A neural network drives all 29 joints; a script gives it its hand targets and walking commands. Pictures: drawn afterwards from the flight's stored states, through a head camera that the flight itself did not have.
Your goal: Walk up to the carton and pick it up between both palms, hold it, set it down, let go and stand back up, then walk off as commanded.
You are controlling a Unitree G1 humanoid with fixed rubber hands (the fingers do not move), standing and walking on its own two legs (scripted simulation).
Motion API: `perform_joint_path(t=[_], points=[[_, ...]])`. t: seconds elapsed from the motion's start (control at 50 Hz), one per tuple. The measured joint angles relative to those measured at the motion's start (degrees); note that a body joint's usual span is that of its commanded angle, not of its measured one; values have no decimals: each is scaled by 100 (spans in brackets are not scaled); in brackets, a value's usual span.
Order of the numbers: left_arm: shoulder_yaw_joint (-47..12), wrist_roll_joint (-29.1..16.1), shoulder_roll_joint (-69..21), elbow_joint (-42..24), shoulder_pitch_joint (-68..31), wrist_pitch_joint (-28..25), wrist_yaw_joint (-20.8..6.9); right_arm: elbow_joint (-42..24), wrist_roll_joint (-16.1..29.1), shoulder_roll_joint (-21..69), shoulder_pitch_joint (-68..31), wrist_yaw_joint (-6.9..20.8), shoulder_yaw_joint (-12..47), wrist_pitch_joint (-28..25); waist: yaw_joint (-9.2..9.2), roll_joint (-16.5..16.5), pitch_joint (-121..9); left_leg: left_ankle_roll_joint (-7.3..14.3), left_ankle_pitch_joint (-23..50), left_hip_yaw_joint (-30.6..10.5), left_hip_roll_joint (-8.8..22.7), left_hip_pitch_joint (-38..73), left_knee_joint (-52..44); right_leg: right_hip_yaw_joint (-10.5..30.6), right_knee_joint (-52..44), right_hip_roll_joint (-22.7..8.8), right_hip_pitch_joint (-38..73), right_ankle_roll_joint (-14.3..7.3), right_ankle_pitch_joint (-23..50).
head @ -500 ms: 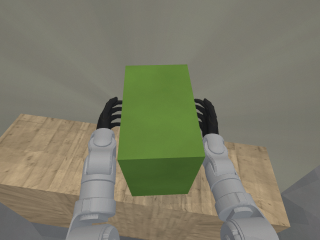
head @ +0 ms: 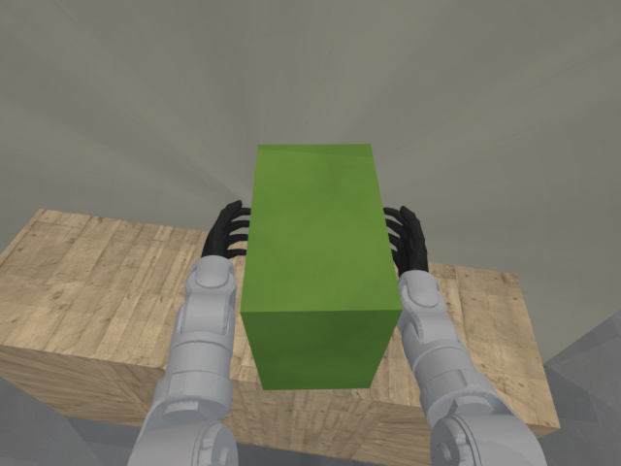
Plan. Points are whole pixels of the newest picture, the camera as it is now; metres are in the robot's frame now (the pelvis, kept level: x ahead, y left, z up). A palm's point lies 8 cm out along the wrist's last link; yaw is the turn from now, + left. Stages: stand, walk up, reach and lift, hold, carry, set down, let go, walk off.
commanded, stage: set down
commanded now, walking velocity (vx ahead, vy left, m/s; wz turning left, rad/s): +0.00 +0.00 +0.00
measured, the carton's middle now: (315, 270) +0.39 -0.02 +0.00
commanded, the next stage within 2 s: none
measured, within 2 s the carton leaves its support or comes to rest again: rests again in 1.88 s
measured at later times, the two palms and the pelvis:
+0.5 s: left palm (228, 257) +0.39 +0.11 +0.04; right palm (408, 267) +0.37 -0.15 +0.03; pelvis +0.01 +0.00 +0.00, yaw +0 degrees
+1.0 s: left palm (240, 257) +0.41 +0.10 +0.01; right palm (409, 267) +0.39 -0.16 +0.01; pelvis +0.02 +0.00 +0.00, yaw +0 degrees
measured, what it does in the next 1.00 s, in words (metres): stands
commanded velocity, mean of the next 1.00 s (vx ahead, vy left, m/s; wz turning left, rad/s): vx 0.00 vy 0.00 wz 0.00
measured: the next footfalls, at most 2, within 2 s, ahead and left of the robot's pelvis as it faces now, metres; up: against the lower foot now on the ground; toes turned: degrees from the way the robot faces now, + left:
none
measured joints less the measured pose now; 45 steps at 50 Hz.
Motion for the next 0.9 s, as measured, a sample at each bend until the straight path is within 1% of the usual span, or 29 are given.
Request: perform_joint_path(t=[0.02,0.08,0.12,0.16,0.2,0.24,0.28,0.38,0.42,0.46,0.52,0.6,0.66,0.7,0.78,0.9], points=[[1,-27,-11,22,13,-121,78,2,-2,29,24,1,-18,-128,0,0,-24,0,19,0,0,-112,-1,0,18,0,-121,0,8],[-55,-351,-53,16,46,-666,310,-23,-3,52,40,-1,-94,-587,1,6,-366,0,81,0,0,-570,-2,0,55,0,-596,-3,38],[-98,-444,-92,25,33,-1059,427,-95,-35,51,28,61,-181,-891,0,12,-683,0,93,0,1,-806,-1,-1,57,1,-831,-9,47],[-97,-446,-97,155,-60,-1373,487,-103,-237,49,-48,124,-339,-1089,-1,13,-899,0,62,0,1,-853,1,-2,45,1,-872,-16,27],[-47,-417,-96,427,-224,-1552,533,-66,-496,49,-132,164,-548,-1122,-1,13,-1081,0,15,0,1,-843,1,-4,41,0,-860,-19,-9],[79,-343,-96,643,-364,-1569,496,29,-654,52,-215,225,-718,-1036,0,13,-1095,0,-29,0,1,-730,3,-5,29,0,-741,-19,-44],[189,-215,-95,746,-385,-1558,446,109,-680,68,-260,264,-774,-960,0,14,-1012,0,-67,0,1,-555,4,-6,15,0,-558,-19,-73],[412,-3,-97,900,-368,-1076,304,407,-703,72,-333,269,-809,-473,1,13,-635,0,-89,0,1,-302,2,-8,20,0,-308,-19,-101],[416,10,-97,916,-345,-960,289,535,-732,73,-332,269,-848,-434,1,13,-418,0,-66,0,1,-304,2,-8,21,0,-310,-19,-82],[415,10,-102,924,-304,-959,289,638,-759,99,-308,271,-909,-503,1,13,-225,0,-39,0,1,-343,0,-8,25,0,-352,-19,-58],[411,10,-139,929,-180,-1192,332,684,-774,182,-172,262,-987,-783,1,15,-257,0,11,0,1,-623,-1,-8,47,0,-643,-19,-24],[410,-11,-203,979,-55,-1833,403,673,-837,193,-57,262,-1002,-1333,1,24,-749,-6,97,0,1,-1197,-2,-9,49,0,-1217,-21,42],[412,-12,-205,1066,-75,-2264,496,643,-1063,187,-106,295,-1101,-1632,0,25,-1066,-7,94,0,11,-1388,0,-12,51,10,-1410,-33,51],[414,-12,-205,1156,-152,-2406,569,648,-1228,174,-180,341,-1230,-1709,0,26,-1182,-7,65,1,14,-1390,1,-13,51,12,-1412,-37,37],[475,-13,-196,1401,-467,-2374,620,688,-1412,141,-353,400,-1516,-1636,0,26,-1206,-7,57,1,14,-1374,1,-14,51,12,-1396,-38,27],[576,41,-196,1648,-683,-1934,619,798,-1451,128,-434,531,-1787,-1181,0,26,-807,-7,47,1,14,-1297,1,-15,52,12,-1318,-38,13]])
